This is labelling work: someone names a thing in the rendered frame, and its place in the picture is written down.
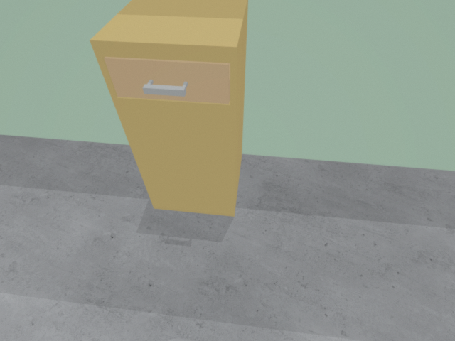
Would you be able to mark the handle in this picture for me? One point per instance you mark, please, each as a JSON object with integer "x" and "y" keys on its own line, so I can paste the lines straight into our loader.
{"x": 149, "y": 88}

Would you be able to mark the drawer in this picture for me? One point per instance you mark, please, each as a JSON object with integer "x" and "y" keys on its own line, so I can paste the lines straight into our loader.
{"x": 207, "y": 81}

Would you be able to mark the cabinet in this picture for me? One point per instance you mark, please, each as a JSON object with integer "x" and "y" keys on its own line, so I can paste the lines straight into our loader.
{"x": 188, "y": 153}

